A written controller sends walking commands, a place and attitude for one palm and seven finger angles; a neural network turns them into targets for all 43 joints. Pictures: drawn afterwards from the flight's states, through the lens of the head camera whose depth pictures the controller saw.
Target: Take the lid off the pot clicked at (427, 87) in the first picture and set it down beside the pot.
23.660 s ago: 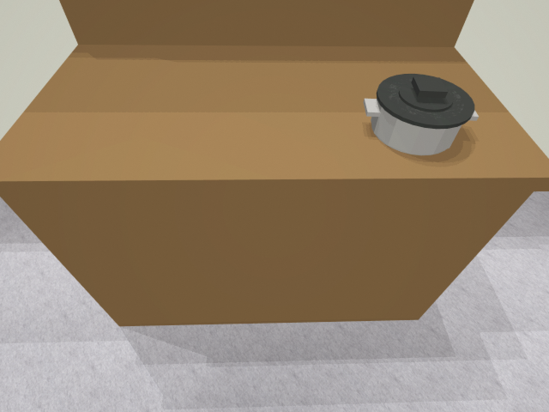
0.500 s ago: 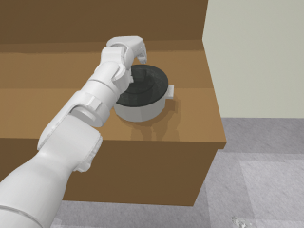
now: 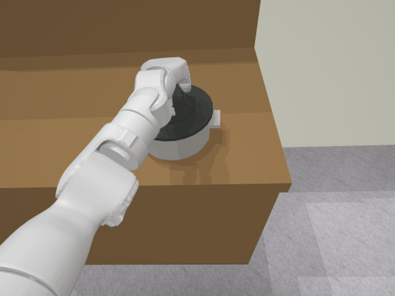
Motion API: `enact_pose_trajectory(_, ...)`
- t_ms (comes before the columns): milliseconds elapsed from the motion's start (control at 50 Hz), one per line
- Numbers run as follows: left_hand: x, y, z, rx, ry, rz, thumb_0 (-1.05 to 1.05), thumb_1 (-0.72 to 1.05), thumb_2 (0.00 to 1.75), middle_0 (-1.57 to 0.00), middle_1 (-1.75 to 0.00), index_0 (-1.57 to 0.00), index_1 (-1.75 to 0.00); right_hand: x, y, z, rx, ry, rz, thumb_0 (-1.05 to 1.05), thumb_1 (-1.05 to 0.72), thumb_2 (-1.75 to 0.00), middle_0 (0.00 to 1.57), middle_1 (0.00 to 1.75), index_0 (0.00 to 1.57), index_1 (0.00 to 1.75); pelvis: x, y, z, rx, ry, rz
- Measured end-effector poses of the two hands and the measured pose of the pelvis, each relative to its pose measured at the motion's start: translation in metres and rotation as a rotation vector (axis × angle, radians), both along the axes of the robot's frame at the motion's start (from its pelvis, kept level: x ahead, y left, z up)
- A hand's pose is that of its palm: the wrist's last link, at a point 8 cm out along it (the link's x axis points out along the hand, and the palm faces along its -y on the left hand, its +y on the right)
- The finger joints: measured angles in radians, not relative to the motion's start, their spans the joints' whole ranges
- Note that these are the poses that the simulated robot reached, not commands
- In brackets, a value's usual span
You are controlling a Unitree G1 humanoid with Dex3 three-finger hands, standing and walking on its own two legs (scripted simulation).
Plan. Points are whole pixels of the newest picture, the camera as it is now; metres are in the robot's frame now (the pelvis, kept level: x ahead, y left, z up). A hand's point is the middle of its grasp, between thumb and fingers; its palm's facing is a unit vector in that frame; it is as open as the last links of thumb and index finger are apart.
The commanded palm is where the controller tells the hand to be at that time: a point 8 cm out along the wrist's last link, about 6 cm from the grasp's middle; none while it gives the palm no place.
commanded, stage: lower the open fingers around the knob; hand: left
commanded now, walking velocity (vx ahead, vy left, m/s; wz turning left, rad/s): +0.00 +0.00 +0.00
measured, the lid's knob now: (170, 100) +0.50 +0.03 +0.13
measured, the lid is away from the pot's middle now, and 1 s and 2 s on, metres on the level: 0.00 0.01 0.01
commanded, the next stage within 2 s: close the fingers and squeeze the knob in 0.34 s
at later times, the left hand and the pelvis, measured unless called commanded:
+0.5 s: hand (164, 101) +0.48 +0.04 +0.15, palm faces -0.33 -0.03 -0.94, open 10.4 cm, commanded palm +0.47 +0.05 +0.20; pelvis +0.01 +0.00 +0.00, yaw +0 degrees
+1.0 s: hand (164, 103) +0.47 +0.04 +0.15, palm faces -0.33 -0.01 -0.94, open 9.2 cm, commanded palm +0.46 +0.04 +0.20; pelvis +0.01 +0.00 +0.00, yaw +1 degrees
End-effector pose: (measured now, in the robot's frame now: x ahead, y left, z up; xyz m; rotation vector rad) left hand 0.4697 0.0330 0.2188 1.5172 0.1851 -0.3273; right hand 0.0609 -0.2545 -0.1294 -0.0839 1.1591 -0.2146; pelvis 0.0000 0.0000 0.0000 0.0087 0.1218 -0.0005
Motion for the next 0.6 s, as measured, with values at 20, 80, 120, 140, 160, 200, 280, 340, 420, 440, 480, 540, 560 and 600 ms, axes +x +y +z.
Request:
enact_pose_trajectory(20,0.000,0.001,-0.001,-0.001,0.002,0.001,0.00,-0.27,1.33,-0.76,-0.06,-0.82,-0.09,0.001,0.000,0.000,-0.002,-0.001,0.000,0.00,-0.90,-0.90,0.20,0.30,0.20,0.30,0.000,0.000,0.000,0.000,0.001,-0.001)
enact_pose_trajectory(80,0.001,0.002,-0.004,-0.001,0.003,0.000,0.00,-0.27,1.33,-0.75,-0.06,-0.82,-0.09,0.005,-0.001,0.002,-0.006,-0.006,0.000,0.00,-0.90,-0.90,0.20,0.30,0.20,0.30,0.001,0.000,0.000,-0.001,0.004,0.001)
enact_pose_trajectory(120,0.001,0.002,-0.006,-0.003,0.001,0.001,0.00,-0.27,1.33,-0.75,-0.06,-0.81,-0.08,0.007,-0.001,0.002,-0.007,-0.008,0.002,0.00,-0.90,-0.90,0.20,0.30,0.20,0.30,0.001,0.001,0.000,-0.001,0.006,0.000)
enact_pose_trajectory(140,0.002,0.003,-0.007,-0.006,0.002,0.006,0.00,-0.27,1.33,-0.75,-0.05,-0.81,-0.08,0.009,-0.002,0.003,-0.008,-0.009,0.001,0.00,-0.90,-0.90,0.20,0.30,0.20,0.30,0.002,0.001,0.000,-0.001,0.007,-0.001)
enact_pose_trajectory(160,0.003,0.003,-0.008,-0.006,0.003,0.009,0.00,-0.27,1.33,-0.74,-0.05,-0.81,-0.08,0.010,-0.002,0.003,-0.009,-0.010,0.001,0.00,-0.90,-0.90,0.20,0.30,0.20,0.30,0.002,0.001,0.000,-0.002,0.009,-0.001)
enact_pose_trajectory(200,0.004,0.004,-0.010,-0.005,0.004,0.010,0.00,-0.27,1.33,-0.74,-0.06,-0.81,-0.08,0.012,-0.002,0.004,-0.010,-0.013,0.001,0.00,-0.90,-0.90,0.20,0.30,0.20,0.30,0.002,0.001,-0.001,-0.002,0.011,-0.001)
enact_pose_trajectory(280,0.005,0.007,-0.010,-0.010,0.004,0.011,0.00,-0.27,1.33,-0.75,-0.06,-0.81,-0.08,0.017,-0.001,0.004,-0.013,-0.017,0.004,0.00,-0.90,-0.90,0.20,0.30,0.20,0.30,0.004,0.001,-0.001,-0.003,0.014,0.001)
enact_pose_trajectory(340,0.007,0.010,-0.010,-0.020,0.008,0.020,0.00,-0.27,1.33,-0.75,-0.06,-0.81,-0.08,0.018,-0.001,0.004,-0.011,-0.016,0.005,0.00,-0.90,-0.90,0.20,0.30,0.20,0.30,0.005,0.001,-0.001,-0.003,0.015,0.000)
enact_pose_trajectory(420,0.006,0.012,-0.010,-0.010,0.006,0.010,0.00,-0.27,1.33,-0.76,-0.06,-0.81,-0.08,0.020,0.001,0.004,-0.005,-0.016,0.008,0.00,-0.90,-0.90,0.20,0.30,0.20,0.30,0.006,0.001,-0.001,-0.004,0.015,0.003)
enact_pose_trajectory(440,0.006,0.012,-0.010,-0.007,0.004,0.009,0.00,-0.27,1.33,-0.76,-0.06,-0.80,-0.08,0.020,0.001,0.004,-0.002,-0.015,0.009,0.00,-0.90,-0.90,0.20,0.30,0.20,0.30,0.006,0.001,-0.001,-0.004,0.015,0.004)
enact_pose_trajectory(480,0.005,0.012,-0.010,-0.003,0.004,0.009,0.00,-0.26,1.33,-0.76,-0.06,-0.79,-0.09,0.021,0.002,0.003,0.001,-0.010,0.012,0.00,-0.90,-0.90,0.20,0.30,0.20,0.30,0.006,0.001,-0.001,-0.005,0.015,0.006)
enact_pose_trajectory(540,0.005,0.012,-0.010,-0.002,0.005,0.010,0.00,-0.24,1.28,-0.72,-0.14,-0.75,-0.17,0.021,0.004,0.002,0.005,-0.007,0.014,0.00,-0.90,-0.90,0.20,0.30,0.20,0.30,0.006,0.002,-0.001,-0.004,0.014,0.007)
enact_pose_trajectory(560,0.005,0.012,-0.011,-0.003,0.007,0.010,0.00,-0.23,1.27,-0.70,-0.18,-0.73,-0.20,0.021,0.004,0.002,0.006,-0.008,0.015,0.00,-0.90,-0.90,0.20,0.30,0.20,0.30,0.006,0.002,-0.001,-0.004,0.014,0.007)
enact_pose_trajectory(600,0.004,0.012,-0.011,-0.003,0.006,0.008,0.00,-0.21,1.24,-0.66,-0.25,-0.70,-0.28,0.022,0.005,0.002,0.009,-0.011,0.016,0.00,-0.90,-0.90,0.20,0.30,0.20,0.30,0.006,0.002,-0.001,-0.004,0.012,0.007)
